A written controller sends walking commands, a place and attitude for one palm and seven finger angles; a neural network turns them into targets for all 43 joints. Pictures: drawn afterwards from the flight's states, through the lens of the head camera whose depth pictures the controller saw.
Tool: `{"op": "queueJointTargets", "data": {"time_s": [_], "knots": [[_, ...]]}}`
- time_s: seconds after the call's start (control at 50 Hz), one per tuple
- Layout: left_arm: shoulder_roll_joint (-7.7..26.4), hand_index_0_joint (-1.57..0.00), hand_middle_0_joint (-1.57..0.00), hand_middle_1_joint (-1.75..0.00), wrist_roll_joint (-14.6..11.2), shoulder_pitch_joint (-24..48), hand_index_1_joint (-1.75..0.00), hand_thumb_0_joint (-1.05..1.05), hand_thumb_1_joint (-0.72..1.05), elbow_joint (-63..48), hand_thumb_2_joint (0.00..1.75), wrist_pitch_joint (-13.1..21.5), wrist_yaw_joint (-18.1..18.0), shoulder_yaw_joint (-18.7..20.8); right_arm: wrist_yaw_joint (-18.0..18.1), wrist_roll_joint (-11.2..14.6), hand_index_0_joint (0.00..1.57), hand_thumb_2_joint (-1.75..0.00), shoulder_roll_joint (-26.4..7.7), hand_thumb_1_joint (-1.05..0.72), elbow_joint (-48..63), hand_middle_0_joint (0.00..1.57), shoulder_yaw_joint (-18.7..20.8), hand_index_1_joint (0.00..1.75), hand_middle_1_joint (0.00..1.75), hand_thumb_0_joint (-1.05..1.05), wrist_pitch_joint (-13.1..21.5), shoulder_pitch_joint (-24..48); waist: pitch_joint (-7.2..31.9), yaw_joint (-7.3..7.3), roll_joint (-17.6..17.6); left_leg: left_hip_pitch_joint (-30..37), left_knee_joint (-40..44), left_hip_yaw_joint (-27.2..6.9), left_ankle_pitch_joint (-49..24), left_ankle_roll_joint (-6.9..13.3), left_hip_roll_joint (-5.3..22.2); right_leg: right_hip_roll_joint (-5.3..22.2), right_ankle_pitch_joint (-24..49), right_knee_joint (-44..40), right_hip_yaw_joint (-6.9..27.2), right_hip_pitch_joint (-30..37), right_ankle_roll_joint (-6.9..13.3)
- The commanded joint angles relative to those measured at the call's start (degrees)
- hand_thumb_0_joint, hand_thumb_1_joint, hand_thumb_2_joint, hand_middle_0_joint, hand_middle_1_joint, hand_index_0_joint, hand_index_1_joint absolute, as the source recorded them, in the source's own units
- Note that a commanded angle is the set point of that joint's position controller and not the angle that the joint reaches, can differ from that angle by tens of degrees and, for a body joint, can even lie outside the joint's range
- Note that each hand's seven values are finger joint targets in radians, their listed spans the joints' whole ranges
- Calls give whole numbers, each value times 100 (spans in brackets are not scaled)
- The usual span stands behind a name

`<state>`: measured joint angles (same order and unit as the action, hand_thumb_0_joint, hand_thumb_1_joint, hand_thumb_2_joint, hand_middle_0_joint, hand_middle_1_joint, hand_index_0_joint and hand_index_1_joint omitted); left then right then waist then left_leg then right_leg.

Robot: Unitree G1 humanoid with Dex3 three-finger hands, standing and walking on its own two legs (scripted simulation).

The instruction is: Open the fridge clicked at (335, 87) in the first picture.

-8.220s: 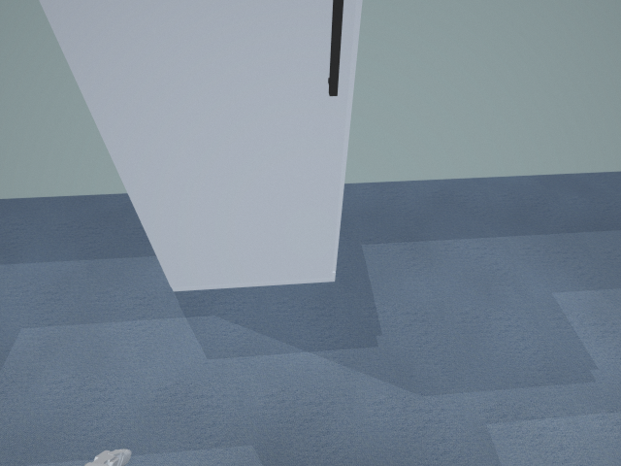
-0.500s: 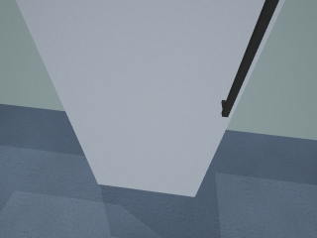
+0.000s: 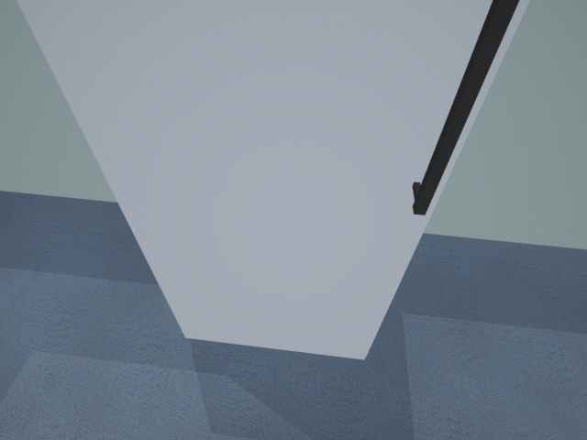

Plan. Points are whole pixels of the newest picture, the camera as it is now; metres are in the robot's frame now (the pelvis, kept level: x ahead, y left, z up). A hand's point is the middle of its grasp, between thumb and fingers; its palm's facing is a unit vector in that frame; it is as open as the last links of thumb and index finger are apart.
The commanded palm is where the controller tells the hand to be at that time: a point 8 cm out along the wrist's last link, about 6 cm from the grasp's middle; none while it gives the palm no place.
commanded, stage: look again from close up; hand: right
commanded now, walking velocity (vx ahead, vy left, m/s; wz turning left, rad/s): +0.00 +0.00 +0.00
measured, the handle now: (452, 112) +0.46 -0.17 +0.24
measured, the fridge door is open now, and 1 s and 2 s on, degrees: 0 0 0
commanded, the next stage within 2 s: raise the hand to about handle height in 0.14 s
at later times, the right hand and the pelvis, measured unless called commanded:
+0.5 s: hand (430, 372) +0.21 -0.15 +0.03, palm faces +0.14 +0.99 +0.00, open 7.7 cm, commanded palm +0.12 -0.22 -0.02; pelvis -0.01 +0.01 -0.03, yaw -1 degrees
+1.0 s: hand (487, 373) +0.20 -0.20 +0.06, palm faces +0.07 +1.00 -0.07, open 10.6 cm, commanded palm +0.15 -0.26 +0.08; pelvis -0.01 +0.02 -0.03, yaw -3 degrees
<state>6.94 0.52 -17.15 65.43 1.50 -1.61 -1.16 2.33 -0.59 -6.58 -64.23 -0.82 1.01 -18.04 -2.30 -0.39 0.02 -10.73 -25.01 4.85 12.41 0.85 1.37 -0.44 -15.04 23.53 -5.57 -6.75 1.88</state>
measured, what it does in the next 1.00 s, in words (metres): stands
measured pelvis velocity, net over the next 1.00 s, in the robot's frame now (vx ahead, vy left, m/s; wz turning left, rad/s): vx -0.01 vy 0.02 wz -0.05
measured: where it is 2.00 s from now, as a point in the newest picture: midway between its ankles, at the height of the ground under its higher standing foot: outside the picture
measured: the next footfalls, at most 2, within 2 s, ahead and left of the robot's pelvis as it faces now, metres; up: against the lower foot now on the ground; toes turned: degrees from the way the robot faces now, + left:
none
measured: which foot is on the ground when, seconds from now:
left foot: down 0.00-1.00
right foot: down 0.00-1.00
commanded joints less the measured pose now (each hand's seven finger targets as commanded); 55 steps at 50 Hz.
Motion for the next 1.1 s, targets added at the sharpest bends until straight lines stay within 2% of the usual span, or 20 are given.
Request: {"op": "queueJointTargets", "data": {"time_s": [0.0, 0.2, 0.22, 0.24, 0.26, 0.28, 0.3, 0.32, 0.36, 0.38, 0.42, 0.44, 0.48, 0.56, 0.64, 0.72, 0.78, 0.9, 0.96, 1.08], "knots": [[466, -20, -20, -30, 20, -441, -30, 0, 90, -119, 90, 66, -44, 99, 10, -8, 20, -90, -480, -90, 125, 20, 102, 30, 30, 0, 85, -375, -315, 8, 14, 99, 381, -630, -645, 170, 563, 667, 670, -591, 641, -489, 11], [438, -20, -20, -30, 24, -482, -30, 0, 90, -105, 90, 56, -40, 106, 7, -5, 20, -90, -487, -90, 150, 20, 111, 30, 30, 0, 85, -369, -294, 12, 9, 73, 420, -671, -562, 184, 557, 664, 593, -595, 631, -482, 4], [724, -20, -20, -30, -59, 214, -30, 0, 90, -501, 90, 93, 15, 159, 213, -70, 20, -90, -762, -90, -84, 20, 100, 30, 30, 0, 157, -739, -187, -205, 349, -2, 149, -864, -2871, 65, 836, 771, 1135, 576, 409, -720, -142], [1840, -20, -20, -30, -263, 98, -30, 0, 90, -2647, 90, 936, -227, 235, 160, 1138, 20, -89, -1852, -88, 8889, 20, 452, 32, 32, 0, 1392, 3675, 2707, 550, -1052, 612, -235, -560, -1707, 92, 213, 108, 1442, -67, 583, 548, -91], [1290, -20, -20, -30, -315, 717, -30, 0, 90, -2409, 90, 1377, -409, 23, 578, 848, 20, -88, -2318, -85, 8817, 20, 977, 33, 33, 0, 1277, 2977, 2260, 207, -1609, 320, -522, -593, -598, 139, 1, 228, 1300, -90, 393, 568, -191], [1013, -20, -20, -30, -276, 499, -30, 0, 90, -2594, 90, 1682, -338, 106, 666, 690, 21, -87, -520, -83, 7219, 21, -133, 34, 34, 0, 439, 90, 1614, 127, -1357, -184, -657, -137, 127, 154, -11, 369, 1387, -272, 608, 0, -199], [1036, -20, -20, -30, -412, 383, -30, 0, 90, -2304, 90, 1798, -335, 115, 691, 889, 21, -86, 331, -81, 6575, 21, -591, 36, 36, 0, 8, -448, 785, 206, -550, -586, -594, 16, 204, 60, -14, 327, 806, -210, 718, -484, -205], [1303, -20, -20, -30, -449, 494, -30, 0, 90, -2658, 90, 1915, -341, 191, 608, 1043, 21, -85, 275, -78, 7464, 21, -746, 37, 37, 0, 256, 32, 332, 267, -229, -778, -427, 25, 288, 6, -10, 304, 236, -31, 819, -733, -156], [1438, -20, -20, -30, -275, 532, -30, 0, 90, -3003, 90, 2095, -300, 313, 517, 951, 21, -83, -107, -74, 7549, 21, -363, 40, 40, 0, 812, -99, 273, 366, 592, -1161, -335, -31, 832, -6, 6, 98, -247, 469, 797, -1193, -95], [1429, -20, -20, -30, -206, 518, -30, 0, 90, -3067, 90, 2085, -253, 390, 370, 940, 21, -82, -90, -71, 7119, 21, -173, 42, 42, 0, 1126, -426, 121, 279, 1294, -1453, -397, -14, 1249, -15, -30, 63, -413, 677, 758, -1566, -137], [1402, -20, -20, -30, -132, 755, -30, 0, 90, -3365, 90, 2027, -72, 488, -236, 1180, 22, -80, 124, -67, 6163, 22, 109, 45, 45, 0, 1897, -1787, 15, -97, 1842, -1799, -802, -3, 1653, -2, -38, 28, -553, 1170, 587, -2352, -223], [1428, -20, -20, -30, -104, 862, -30, 0, 90, -3519, 90, 1923, 46, 547, -612, 1333, 22, -79, -16, -64, 6113, 22, 401, 47, 47, 0, 2355, -2188, 121, -211, 1753, -1731, -983, -52, 1553, 27, -35, -11, -516, 1398, 494, -2600, -285], [1485, -20, -20, -30, -108, 1113, -30, 0, 90, -3978, 90, 1622, 243, 661, -1197, 1409, 22, -77, -679, -60, 5949, 22, 1244, 50, 50, 0, 2867, -2643, 370, -424, 818, -1315, -1382, -177, 758, 165, 24, -158, -170, 1731, 293, -2739, -313], [1333, -20, -20, -30, -207, 1301, -30, 0, 90, -4642, 90, 1076, 143, 571, -1160, 1418, 23, -73, -1103, -50, 7455, 23, 1481, 55, 55, 0, 2192, -2035, 1056, -563, 7, -942, -1602, -431, 12, 125, 49, -205, 147, 1805, 134, -2829, -155], [1175, -20, -20, -30, -178, 746, -30, 0, 90, -4686, 90, 1069, 0, 485, -735, 1396, 24, -69, -1183, -41, 9012, 24, 1504, 62, 62, 0, 2544, -737, 1488, -93, -648, -1221, -1597, -508, -519, 62, -34, -38, 523, 2016, 338, -2234, -73], [1330, -20, -20, -30, -208, 574, -30, 0, 90, -4339, 90, 1391, -71, 350, -1144, 1512, 24, -65, -1090, -32, 9107, 24, 964, 68, 68, 0, 3117, 226, 1297, 434, -488, -1690, -1383, -537, 53, 4, -75, 51, 152, 2207, 581, -2071, -25], [1452, -20, -20, -30, -317, 637, -30, 0, 90, -4177, 90, 1568, -186, 264, -1747, 1642, 25, -62, -1360, -25, 8492, 25, 957, 72, 72, 0, 2724, 452, 1139, 438, -355, -1517, -1040, -666, 548, -7, -21, 68, -167, 2046, 657, -2091, -2], [1345, -20, -20, -30, -399, 1025, -30, 0, 90, -4127, 90, 1646, -379, 123, -1953, 2062, 26, -56, -2057, -11, 7773, 26, 2213, 81, 81, 0, 1205, 264, 1282, -154, 125, -399, -494, -734, 644, -90, 187, 76, 81, 1438, 694, -2066, -41], [1283, -20, -20, -30, -350, 1094, -30, 0, 90, -4107, 90, 1779, -339, 78, -1765, 2224, 26, -53, -2142, -4, 8051, 26, 2598, 86, 86, 0, 1047, 308, 1424, -351, 67, 6, -589, -521, -151, -59, 142, 97, 593, 1179, 738, -1831, -63], [1377, -20, -20, -30, -374, 895, -30, 0, 90, -3965, 90, 2142, -238, 112, -1784, 2143, 27, -47, -1896, 10, 8453, 27, 2348, 94, 94, 0, 958, 316, 1354, -297, -98, -29, -650, -140, -1178, -32, -4, 106, 1198, 837, 634, -1164, -66]]}}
